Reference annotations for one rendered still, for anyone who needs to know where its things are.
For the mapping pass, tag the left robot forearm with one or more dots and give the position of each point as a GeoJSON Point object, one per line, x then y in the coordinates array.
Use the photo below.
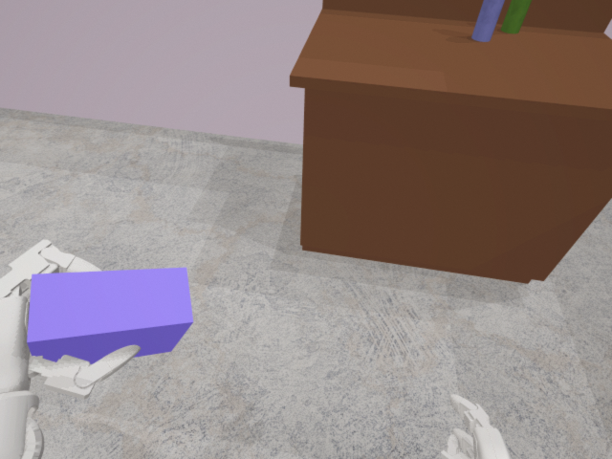
{"type": "Point", "coordinates": [20, 435]}

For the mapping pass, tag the right robot hand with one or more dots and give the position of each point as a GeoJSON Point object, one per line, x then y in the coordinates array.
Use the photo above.
{"type": "Point", "coordinates": [487, 442]}

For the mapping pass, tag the sponge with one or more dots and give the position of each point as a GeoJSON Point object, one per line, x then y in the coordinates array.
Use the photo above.
{"type": "Point", "coordinates": [88, 315]}

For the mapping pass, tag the left robot hand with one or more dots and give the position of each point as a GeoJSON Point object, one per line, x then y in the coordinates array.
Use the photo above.
{"type": "Point", "coordinates": [69, 375]}

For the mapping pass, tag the table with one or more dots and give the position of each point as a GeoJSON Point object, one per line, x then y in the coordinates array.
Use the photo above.
{"type": "Point", "coordinates": [425, 148]}

